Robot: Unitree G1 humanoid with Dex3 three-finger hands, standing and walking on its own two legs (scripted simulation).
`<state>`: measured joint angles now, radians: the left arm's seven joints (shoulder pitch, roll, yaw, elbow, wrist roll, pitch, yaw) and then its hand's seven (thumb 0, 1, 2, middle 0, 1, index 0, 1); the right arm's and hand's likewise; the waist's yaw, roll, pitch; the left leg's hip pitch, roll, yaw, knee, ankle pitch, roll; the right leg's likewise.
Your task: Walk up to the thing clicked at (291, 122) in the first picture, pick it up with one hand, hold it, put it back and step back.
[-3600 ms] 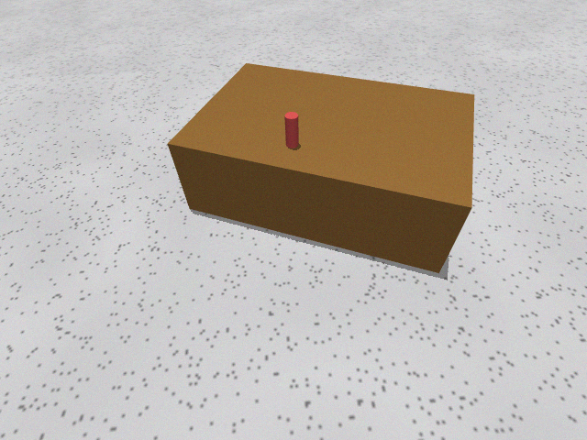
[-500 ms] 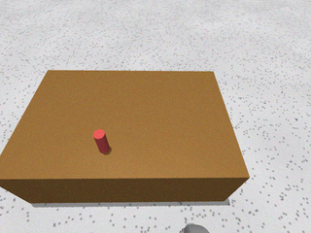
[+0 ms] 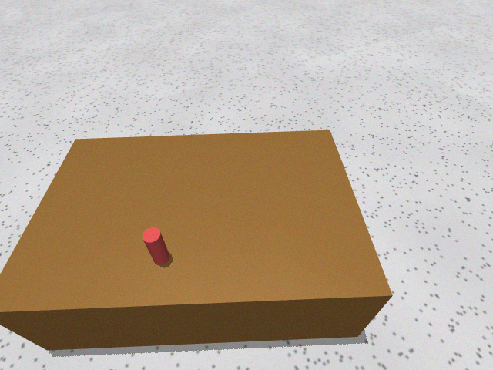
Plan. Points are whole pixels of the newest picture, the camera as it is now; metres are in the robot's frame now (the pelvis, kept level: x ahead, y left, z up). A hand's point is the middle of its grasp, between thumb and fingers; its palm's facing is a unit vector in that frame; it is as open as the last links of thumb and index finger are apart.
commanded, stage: walk up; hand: left
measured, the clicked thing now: (156, 247) +0.53 +0.30 -0.32
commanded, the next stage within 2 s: stand in 0.88 s
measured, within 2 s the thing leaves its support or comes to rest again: neither
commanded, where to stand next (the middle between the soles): +0.08 +0.00 m, yaw +2 degrees
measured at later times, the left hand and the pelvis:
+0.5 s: hand out of the picture +0.10 +0.25 -0.15, palm faces +0.00 -0.95 -0.32, open 7.4 cm; pelvis +0.02 +0.00 +0.01, yaw +0 degrees
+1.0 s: hand out of the picture +0.11 +0.25 -0.15, palm faces +0.00 -0.95 -0.32, open 7.4 cm; pelvis +0.03 +0.00 +0.01, yaw +1 degrees
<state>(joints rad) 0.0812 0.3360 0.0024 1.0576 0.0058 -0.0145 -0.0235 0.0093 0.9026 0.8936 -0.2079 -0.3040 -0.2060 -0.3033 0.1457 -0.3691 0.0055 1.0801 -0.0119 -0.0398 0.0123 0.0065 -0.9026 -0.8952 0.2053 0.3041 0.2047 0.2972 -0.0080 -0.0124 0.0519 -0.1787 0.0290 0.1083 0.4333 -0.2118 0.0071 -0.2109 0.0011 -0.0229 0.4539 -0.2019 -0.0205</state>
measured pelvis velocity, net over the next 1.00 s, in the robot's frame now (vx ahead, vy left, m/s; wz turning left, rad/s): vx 0.03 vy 0.00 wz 0.01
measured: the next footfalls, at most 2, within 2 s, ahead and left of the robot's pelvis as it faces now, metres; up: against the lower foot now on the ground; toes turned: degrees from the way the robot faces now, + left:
none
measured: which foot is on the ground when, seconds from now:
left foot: down 0.00-1.00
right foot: down 0.00-1.00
